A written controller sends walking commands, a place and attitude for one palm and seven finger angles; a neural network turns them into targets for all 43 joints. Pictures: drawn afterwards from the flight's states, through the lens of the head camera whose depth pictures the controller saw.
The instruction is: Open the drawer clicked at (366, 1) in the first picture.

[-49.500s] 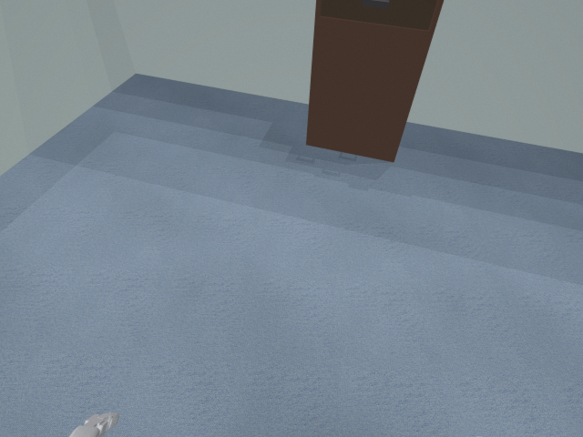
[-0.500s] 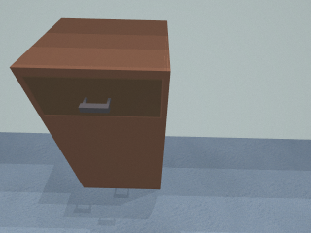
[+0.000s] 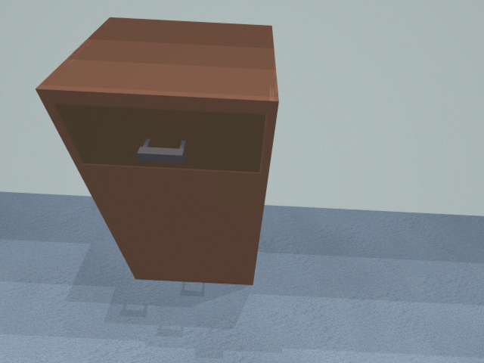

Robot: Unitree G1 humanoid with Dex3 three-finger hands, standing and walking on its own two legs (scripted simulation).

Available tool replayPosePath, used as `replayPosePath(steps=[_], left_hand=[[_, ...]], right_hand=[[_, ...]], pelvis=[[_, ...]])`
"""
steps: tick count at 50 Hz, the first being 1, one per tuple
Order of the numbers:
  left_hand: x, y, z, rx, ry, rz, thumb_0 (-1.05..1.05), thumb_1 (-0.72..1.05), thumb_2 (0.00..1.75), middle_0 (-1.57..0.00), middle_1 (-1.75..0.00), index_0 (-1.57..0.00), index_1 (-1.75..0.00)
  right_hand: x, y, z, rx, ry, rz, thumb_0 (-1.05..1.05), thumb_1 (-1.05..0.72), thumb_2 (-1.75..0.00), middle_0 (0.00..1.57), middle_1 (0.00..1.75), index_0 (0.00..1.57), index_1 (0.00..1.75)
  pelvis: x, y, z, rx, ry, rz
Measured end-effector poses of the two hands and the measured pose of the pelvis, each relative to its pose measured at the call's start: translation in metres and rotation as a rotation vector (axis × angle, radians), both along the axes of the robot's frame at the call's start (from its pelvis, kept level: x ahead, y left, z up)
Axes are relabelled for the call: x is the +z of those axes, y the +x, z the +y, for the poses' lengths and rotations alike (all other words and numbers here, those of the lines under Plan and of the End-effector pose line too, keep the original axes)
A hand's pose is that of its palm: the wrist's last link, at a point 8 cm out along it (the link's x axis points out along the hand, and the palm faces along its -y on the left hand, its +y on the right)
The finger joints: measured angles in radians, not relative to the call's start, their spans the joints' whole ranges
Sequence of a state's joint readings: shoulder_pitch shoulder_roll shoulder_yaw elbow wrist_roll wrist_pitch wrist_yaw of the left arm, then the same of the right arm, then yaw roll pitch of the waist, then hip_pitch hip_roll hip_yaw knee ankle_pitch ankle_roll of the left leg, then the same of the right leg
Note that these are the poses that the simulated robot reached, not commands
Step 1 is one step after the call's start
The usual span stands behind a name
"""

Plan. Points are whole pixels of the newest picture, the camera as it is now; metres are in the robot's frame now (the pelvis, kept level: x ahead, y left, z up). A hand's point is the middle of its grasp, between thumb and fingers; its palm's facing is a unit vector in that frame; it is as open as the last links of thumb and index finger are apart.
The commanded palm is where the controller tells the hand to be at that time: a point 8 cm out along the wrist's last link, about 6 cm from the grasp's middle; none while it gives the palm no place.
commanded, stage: raise the hand with hooked fingers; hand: left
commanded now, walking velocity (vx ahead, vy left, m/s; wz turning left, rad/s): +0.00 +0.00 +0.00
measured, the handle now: (163, 149) +0.56 +0.23 +0.02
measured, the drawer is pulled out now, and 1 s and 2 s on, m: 0.00 0.00 0.00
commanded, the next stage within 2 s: move the hooked fingers above the handle in 1.84 s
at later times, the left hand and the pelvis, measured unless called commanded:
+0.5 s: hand (107, 339) +0.16 +0.23 -0.04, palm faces +0.06 -0.07 -1.00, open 9.4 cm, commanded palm +0.16 +0.23 +0.03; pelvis -0.01 -0.03 -0.04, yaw +3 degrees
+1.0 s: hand (107, 238) +0.28 +0.24 +0.06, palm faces +0.14 -0.06 -0.99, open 12.4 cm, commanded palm +0.26 +0.24 +0.12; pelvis +0.05 -0.01 -0.01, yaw +3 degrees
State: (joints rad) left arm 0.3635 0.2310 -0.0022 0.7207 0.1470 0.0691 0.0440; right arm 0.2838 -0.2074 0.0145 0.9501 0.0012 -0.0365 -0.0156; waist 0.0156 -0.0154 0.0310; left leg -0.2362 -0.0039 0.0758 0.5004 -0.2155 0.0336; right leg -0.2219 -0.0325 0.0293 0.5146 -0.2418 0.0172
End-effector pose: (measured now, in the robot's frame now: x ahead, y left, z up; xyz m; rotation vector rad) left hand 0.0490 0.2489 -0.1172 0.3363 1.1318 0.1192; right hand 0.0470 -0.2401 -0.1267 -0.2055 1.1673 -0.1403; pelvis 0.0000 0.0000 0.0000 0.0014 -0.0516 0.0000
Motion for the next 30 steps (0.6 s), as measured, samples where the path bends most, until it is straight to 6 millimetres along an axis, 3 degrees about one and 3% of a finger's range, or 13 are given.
replayPosePath(steps=[6, 9, 13, 17, 20, 24, 30], left_hand=[[0.107, 0.074, 0.004, -0.242, 0.415, -0.543, 0.02, 0.84, 0.87, -0.21, -0.34, -0.21, -0.33], [0.139, 0.104, -0.005, -0.423, 0.681, -0.686, 0.01, 0.79, 0.85, -0.21, -0.37, -0.21, -0.36], [0.138, 0.113, -0.023, -0.594, 0.887, -0.736, 0.01, 0.72, 0.82, -0.21, -0.42, -0.21, -0.41], [0.113, 0.093, -0.037, -0.687, 0.927, -0.676, 0.01, 0.63, 0.78, -0.22, -0.48, -0.22, -0.47], [0.105, 0.077, -0.037, -0.731, 0.956, -0.634, 0.00, 0.55, 0.75, -0.24, -0.52, -0.23, -0.51], [0.123, 0.082, -0.024, -0.734, 1.035, -0.696, 0.00, 0.45, 0.71, -0.25, -0.58, -0.25, -0.58], [0.169, 0.133, -0.006, -0.650, 1.157, -0.795, 0.00, 0.31, 0.65, -0.27, -0.67, -0.26, -0.67]], right_hand=[[0.008, 0.048, 0.006, 0.059, 0.009, -0.340, 0.01, -0.91, -0.90, 0.20, 0.30, 0.20, 0.30], [0.013, 0.080, 0.007, 0.104, 0.026, -0.458, 0.01, -0.91, -0.90, 0.20, 0.30, 0.20, 0.30], [0.020, 0.115, 0.003, 0.158, 0.036, -0.520, 0.01, -0.91, -0.90, 0.20, 0.30, 0.20, 0.30], [0.025, 0.141, -0.003, 0.213, 0.012, -0.502, 0.01, -0.91, -0.90, 0.20, 0.30, 0.20, 0.30], [0.026, 0.158, -0.004, 0.252, -0.020, -0.481, 0.01, -0.91, -0.90, 0.20, 0.30, 0.20, 0.30], [0.023, 0.178, 0.002, 0.290, -0.042, -0.466, 0.01, -0.91, -0.90, 0.20, 0.30, 0.20, 0.30], [0.018, 0.197, 0.022, 0.274, 0.026, -0.466, 0.01, -0.91, -0.90, 0.20, 0.30, 0.20, 0.30]], pelvis=[[-0.011, -0.015, -0.003, 0.038, 0.011, 0.034], [-0.019, -0.023, -0.007, 0.050, 0.013, 0.078], [-0.031, -0.029, -0.015, 0.015, 0.030, 0.132], [-0.038, -0.028, -0.024, 0.013, 0.037, 0.152], [-0.040, -0.023, -0.028, 0.026, 0.024, 0.152], [-0.044, -0.014, -0.031, 0.050, 0.001, 0.148], [-0.042, 0.004, -0.027, 0.061, -0.012, 0.149]])
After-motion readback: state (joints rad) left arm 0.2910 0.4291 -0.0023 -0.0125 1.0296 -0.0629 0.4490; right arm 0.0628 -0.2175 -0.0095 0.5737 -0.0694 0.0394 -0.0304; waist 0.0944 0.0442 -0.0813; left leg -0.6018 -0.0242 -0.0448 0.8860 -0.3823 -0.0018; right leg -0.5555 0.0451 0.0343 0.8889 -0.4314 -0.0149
